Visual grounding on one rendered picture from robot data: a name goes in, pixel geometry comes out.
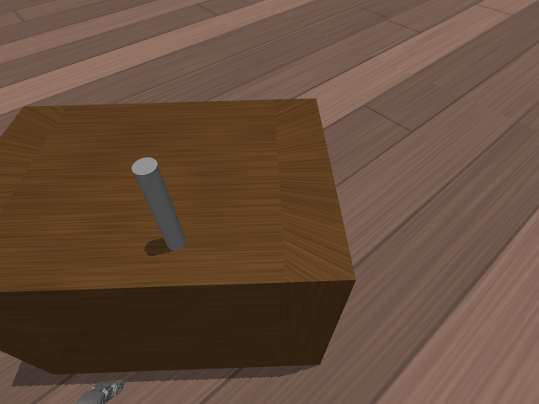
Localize left robot hand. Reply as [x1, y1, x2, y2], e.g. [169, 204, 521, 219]
[76, 380, 124, 404]

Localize can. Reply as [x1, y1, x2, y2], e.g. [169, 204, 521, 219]
[131, 157, 186, 251]

